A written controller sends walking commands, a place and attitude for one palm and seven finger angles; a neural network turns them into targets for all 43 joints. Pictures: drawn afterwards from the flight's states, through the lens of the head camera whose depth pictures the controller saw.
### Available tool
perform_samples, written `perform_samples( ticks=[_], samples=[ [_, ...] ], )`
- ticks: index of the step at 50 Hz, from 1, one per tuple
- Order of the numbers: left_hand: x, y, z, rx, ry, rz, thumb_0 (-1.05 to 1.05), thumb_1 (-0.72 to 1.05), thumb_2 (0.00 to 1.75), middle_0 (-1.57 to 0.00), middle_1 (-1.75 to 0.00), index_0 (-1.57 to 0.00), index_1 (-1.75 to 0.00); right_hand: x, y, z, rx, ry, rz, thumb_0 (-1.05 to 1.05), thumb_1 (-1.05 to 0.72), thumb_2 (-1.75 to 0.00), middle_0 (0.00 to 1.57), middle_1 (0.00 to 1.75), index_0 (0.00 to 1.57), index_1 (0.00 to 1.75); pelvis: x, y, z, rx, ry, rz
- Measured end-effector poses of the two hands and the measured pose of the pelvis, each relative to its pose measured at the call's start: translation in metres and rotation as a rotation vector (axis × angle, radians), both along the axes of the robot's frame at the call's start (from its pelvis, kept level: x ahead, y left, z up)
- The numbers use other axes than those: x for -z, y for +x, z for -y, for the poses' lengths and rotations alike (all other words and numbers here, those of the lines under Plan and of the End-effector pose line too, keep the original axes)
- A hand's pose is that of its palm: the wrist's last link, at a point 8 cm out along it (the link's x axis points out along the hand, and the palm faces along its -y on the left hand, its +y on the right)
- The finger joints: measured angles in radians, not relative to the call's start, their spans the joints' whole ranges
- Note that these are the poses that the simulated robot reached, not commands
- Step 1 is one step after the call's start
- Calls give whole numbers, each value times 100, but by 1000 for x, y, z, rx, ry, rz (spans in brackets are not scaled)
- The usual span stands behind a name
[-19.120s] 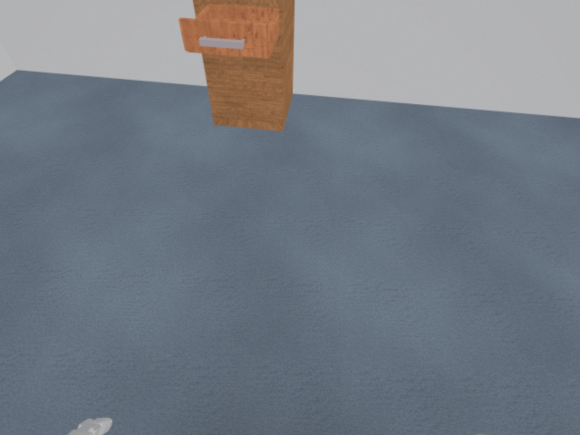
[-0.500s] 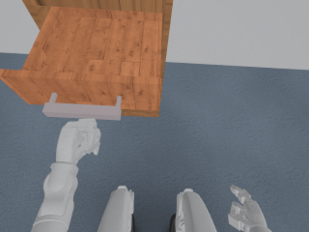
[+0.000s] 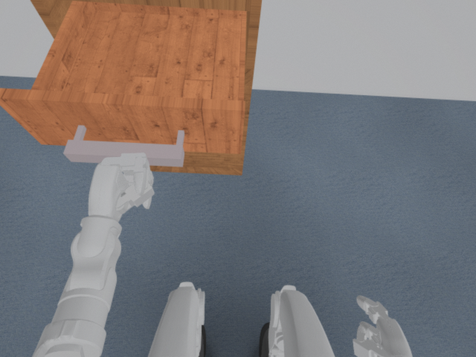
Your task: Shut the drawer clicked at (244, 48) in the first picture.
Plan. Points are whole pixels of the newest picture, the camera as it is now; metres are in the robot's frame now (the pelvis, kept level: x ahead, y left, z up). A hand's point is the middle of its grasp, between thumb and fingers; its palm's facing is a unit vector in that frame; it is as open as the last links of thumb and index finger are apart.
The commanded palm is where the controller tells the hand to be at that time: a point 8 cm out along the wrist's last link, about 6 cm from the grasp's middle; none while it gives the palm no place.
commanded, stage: push the drawer shut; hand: left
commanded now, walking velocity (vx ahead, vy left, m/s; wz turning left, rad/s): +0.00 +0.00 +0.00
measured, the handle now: (128, 143) +0.46 +0.20 +0.02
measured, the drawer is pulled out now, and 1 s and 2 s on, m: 0.24 0.10 0.00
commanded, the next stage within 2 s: none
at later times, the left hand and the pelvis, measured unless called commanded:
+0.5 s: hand (156, 150) +0.44 +0.15 +0.02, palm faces -0.03 -1.00 -0.07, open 3.1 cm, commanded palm +0.44 +0.20 +0.02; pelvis -0.01 +0.01 +0.00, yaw -1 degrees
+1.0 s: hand (160, 116) +0.52 +0.16 +0.02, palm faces -0.03 -1.00 -0.05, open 3.0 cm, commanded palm +0.50 +0.20 +0.02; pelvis -0.01 +0.01 -0.01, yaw -2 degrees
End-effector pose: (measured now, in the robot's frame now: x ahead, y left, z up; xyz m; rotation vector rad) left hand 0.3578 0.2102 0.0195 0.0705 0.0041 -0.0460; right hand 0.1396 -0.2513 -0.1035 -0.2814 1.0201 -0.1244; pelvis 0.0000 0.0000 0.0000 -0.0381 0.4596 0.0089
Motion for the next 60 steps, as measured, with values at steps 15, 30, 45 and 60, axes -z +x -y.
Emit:
perform_samples(
  ticks=[15, 30, 45, 60],
  samples=[
    [-3, 43, 1, -8, -3, 2, 1, 83, 91, -140, -160, -140, -160, 1, -43, 6, 59, -18, -89, 1, -90, -90, 20, 30, 20, 30, -1, -5, -4, 8, -2, -12],
    [0, 84, 0, -12, -3, 13, -1, 81, 90, -140, -160, -140, -160, 10, -76, 7, 91, -28, -194, 1, -90, -90, 20, 30, 20, 30, 5, -7, -6, 15, -5, -35],
    [1, 129, 0, -16, -15, 7, -2, 80, 89, -140, -160, -140, -160, 16, -104, 7, 125, -36, -293, 0, -90, -90, 20, 30, 20, 30, 13, -7, -8, 24, -16, -74],
    [-1, 157, -1, -18, -24, 4, 0, 79, 87, -140, -160, -140, -160, 14, -131, 2, 164, -34, -377, 0, -90, -90, 20, 30, 20, 30, 15, -5, -10, 33, -27, -98]
  ],
)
